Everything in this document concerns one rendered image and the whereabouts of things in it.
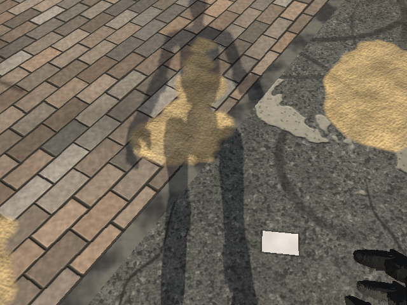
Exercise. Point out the robot right hand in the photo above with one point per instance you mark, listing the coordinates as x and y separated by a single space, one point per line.
394 264

